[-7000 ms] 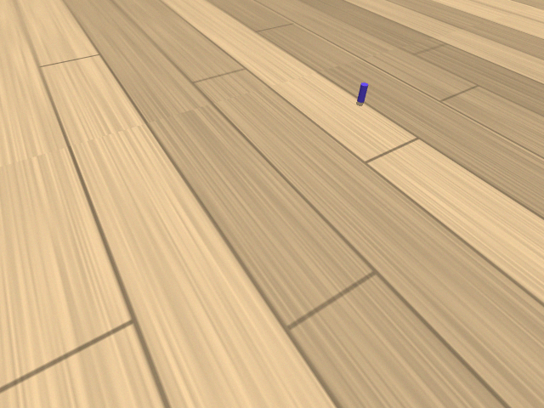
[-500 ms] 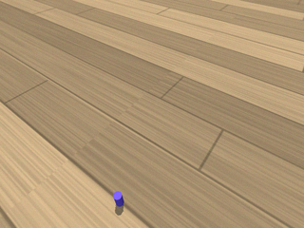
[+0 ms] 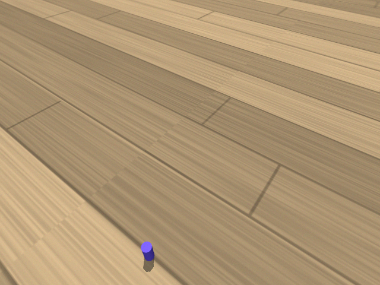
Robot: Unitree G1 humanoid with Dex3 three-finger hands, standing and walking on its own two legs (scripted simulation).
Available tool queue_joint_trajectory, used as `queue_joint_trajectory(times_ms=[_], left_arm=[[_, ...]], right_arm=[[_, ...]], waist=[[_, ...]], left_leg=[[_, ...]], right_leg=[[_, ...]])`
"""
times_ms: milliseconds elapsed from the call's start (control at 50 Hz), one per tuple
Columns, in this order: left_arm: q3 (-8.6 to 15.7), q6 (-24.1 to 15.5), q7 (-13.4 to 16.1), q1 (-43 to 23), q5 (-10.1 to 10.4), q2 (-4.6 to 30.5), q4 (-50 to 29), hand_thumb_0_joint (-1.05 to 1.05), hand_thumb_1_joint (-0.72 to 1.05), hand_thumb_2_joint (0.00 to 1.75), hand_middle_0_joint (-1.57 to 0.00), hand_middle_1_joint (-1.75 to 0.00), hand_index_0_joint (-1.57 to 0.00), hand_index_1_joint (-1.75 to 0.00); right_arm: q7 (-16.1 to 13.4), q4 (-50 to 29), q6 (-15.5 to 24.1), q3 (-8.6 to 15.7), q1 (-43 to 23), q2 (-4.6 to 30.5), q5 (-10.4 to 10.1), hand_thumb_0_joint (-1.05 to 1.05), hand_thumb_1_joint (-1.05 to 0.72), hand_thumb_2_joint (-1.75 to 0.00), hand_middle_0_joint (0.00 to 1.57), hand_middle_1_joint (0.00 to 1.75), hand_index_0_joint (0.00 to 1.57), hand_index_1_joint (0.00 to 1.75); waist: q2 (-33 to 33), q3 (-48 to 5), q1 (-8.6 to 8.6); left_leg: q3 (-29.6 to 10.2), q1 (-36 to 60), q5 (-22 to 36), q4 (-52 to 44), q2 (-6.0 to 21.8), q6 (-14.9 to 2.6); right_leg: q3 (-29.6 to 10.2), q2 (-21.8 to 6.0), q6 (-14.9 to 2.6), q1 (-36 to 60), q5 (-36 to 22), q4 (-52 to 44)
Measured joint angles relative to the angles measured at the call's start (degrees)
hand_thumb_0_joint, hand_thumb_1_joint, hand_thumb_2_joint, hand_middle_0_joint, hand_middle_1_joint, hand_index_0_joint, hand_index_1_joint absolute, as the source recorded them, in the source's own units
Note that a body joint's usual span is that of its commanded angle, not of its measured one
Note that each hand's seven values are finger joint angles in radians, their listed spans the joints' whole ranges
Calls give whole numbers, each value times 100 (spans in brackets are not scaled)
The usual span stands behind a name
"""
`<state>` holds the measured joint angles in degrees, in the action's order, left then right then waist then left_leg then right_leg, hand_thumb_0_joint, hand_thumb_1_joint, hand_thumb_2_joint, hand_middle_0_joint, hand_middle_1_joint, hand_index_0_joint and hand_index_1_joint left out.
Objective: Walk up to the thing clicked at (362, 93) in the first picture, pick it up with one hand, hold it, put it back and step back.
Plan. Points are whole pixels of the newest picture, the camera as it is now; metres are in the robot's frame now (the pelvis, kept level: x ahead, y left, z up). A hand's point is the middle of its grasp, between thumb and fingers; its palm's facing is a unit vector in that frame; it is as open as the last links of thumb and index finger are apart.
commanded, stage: stand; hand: left
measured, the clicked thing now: (148, 251) +0.44 +0.21 -0.72
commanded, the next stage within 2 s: none
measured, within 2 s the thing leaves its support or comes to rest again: neither
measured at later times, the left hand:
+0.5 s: hand out of the picture +0.09 +0.25 -0.16, palm faces -0.03 -0.94 -0.33, open 7.4 cm
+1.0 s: hand out of the picture +0.09 +0.25 -0.16, palm faces -0.03 -0.94 -0.33, open 7.4 cm
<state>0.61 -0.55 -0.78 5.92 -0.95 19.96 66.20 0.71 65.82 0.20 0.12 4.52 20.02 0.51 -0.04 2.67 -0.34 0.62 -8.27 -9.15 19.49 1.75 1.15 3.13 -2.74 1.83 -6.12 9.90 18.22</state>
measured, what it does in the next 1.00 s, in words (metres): stands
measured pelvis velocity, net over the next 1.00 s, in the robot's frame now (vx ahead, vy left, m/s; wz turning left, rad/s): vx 0.02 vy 0.00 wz -0.01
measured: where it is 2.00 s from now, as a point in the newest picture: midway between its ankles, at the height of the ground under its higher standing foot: outside the picture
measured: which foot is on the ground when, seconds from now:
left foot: down 0.00-1.00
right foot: down 0.00-1.00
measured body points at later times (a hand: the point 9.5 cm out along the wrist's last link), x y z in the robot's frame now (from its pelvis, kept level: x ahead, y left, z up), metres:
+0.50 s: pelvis +0.02 +0.00 +0.00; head +0.03 +0.00 +0.45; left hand +0.09 +0.30 -0.13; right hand +0.09 -0.30 -0.13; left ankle +0.02 +0.13 -0.75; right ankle +0.00 -0.14 -0.75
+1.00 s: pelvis +0.02 +0.00 +0.00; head +0.03 +0.00 +0.45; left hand +0.10 +0.30 -0.13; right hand +0.10 -0.30 -0.13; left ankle +0.02 +0.13 -0.75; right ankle +0.00 -0.14 -0.75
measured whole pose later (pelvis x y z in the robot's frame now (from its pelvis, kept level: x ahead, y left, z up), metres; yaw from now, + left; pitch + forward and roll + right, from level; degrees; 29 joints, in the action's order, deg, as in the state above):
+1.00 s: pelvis +0.02 +0.00 +0.00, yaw +0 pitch -2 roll +0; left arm 0.4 -0.5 -0.5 6.2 -1.0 19.9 65.0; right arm 0.4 64.8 0.2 -0.2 5.0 20.1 0.5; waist 0.0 2.8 -0.2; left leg 1.0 -6.3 -10.4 18.7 1.8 1.2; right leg 2.9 -2.7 1.9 -4.2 11.1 17.4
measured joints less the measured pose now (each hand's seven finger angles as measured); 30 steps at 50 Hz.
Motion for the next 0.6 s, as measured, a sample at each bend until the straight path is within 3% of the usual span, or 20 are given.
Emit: queue_joint_trajectory(times_ms=[600], left_arm=[[-16,21,10,-41,4,0,-93,1,90,90,-20,-30,-20,-30]], right_arm=[[-30,-40,10,-38,5,1,-4,0,-91,-90,20,30,20,30]], waist=[[-7,30,11]], left_leg=[[15,119,-114,-56,-13,5]], right_leg=[[-7,-15,7,103,127,-29]])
